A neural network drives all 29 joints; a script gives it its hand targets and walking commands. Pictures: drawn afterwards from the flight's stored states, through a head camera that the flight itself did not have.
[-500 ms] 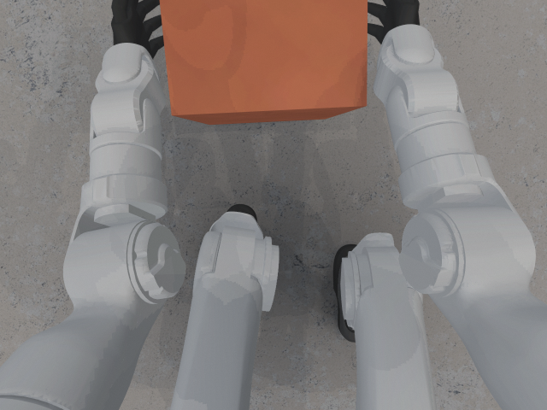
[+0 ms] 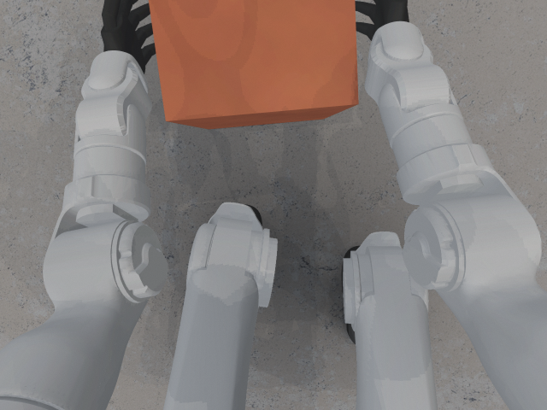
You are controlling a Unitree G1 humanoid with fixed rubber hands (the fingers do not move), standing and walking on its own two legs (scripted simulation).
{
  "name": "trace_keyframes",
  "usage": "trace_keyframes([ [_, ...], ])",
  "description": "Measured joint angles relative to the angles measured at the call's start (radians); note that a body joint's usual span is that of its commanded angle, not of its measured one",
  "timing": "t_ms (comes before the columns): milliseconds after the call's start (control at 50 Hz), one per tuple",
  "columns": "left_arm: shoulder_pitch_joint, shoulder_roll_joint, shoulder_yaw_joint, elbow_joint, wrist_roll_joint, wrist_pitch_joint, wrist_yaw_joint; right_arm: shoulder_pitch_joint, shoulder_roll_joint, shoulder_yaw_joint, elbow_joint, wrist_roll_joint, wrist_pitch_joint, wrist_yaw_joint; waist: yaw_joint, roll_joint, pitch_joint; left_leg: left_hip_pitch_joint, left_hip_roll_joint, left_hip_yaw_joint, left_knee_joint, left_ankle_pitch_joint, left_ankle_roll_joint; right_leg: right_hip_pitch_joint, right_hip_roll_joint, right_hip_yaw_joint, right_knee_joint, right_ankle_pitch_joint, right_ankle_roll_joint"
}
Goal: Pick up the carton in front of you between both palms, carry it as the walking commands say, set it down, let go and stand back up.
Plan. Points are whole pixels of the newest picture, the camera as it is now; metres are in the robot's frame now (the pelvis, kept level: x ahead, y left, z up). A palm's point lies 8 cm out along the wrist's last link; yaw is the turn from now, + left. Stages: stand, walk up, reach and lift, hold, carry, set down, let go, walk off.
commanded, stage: set down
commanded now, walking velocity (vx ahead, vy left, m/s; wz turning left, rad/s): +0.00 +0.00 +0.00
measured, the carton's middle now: (257, 46) +0.52 +0.15 -0.24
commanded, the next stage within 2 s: none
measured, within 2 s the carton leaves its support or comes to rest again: rests again in 0.28 s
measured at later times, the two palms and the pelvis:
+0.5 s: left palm (159, 66) +0.47 +0.26 -0.19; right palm (409, 31) +0.55 -0.03 -0.18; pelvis +0.00 -0.01 +0.00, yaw +1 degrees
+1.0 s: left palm (115, 70) +0.45 +0.33 -0.20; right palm (422, 47) +0.54 -0.06 -0.20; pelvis +0.00 +0.01 -0.01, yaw +0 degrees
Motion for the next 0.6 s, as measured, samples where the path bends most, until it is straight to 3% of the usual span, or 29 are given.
trace_keyframes([
  [80,-0.026,-0.012,0.027,0.030,0.028,0.002,-0.019,-0.020,-0.016,-0.031,0.030,-0.067,0.005,0.027,-0.018,0.027,0.026,0.003,-0.004,0.004,0.005,0.015,0.001,0.003,-0.001,0.003,0.011,0.009,-0.003],
  [160,-0.054,-0.035,0.056,0.075,0.071,-0.003,-0.030,-0.002,-0.044,-0.033,0.039,-0.078,0.005,0.051,-0.042,0.026,0.057,0.018,-0.007,0.008,0.006,0.020,0.001,0.014,-0.004,0.007,0.020,0.010,0.004],
  [200,-0.057,-0.037,0.080,0.079,0.102,-0.012,-0.033,0.005,-0.048,-0.023,0.034,-0.071,-0.004,0.074,-0.041,0.007,0.065,0.025,-0.001,0.005,0.005,0.014,-0.002,0.014,0.001,0.004,0.020,0.012,0.003],
  [280,-0.065,-0.014,0.078,0.097,0.106,-0.021,-0.020,-0.024,-0.057,0.053,0.036,-0.007,0.005,0.062,-0.031,-0.028,0.087,0.039,0.012,-0.005,0.005,0.000,-0.006,0.017,0.012,-0.007,0.015,0.015,-0.008],
  [340,-0.055,-0.002,0.057,0.095,0.085,-0.041,-0.045,-0.051,-0.064,0.068,0.046,0.010,-0.011,0.051,-0.021,-0.045,0.097,0.044,0.019,-0.008,0.008,-0.012,-0.014,0.017,0.018,-0.010,0.018,0.010,-0.015],
  [460,-0.053,0.003,0.037,0.099,0.061,-0.039,-0.063,-0.084,-0.059,-0.011,0.118,-0.054,-0.046,0.056,-0.022,-0.034,0.088,0.039,0.015,-0.005,0.013,-0.022,-0.024,0.014,0.012,-0.008,0.027,-0.005,-0.022],
  [520,-0.053,-0.001,0.059,0.120,0.096,-0.045,-0.074,-0.065,-0.056,-0.042,0.113,-0.069,-0.062,0.087,-0.022,-0.016,0.076,0.032,0.010,-0.005,0.018,-0.024,-0.020,0.011,0.006,-0.010,0.032,-0.013,-0.022],
  [600,-0.057,-0.001,0.086,0.130,0.098,-0.050,-0.086,-0.069,-0.061,-0.018,0.111,-0.077,-0.055,0.093,-0.026,-0.010,0.086,0.036,0.006,-0.003,0.024,-0.023,-0.017,0.015,0.003,-0.009,0.042,-0.016,-0.021],
])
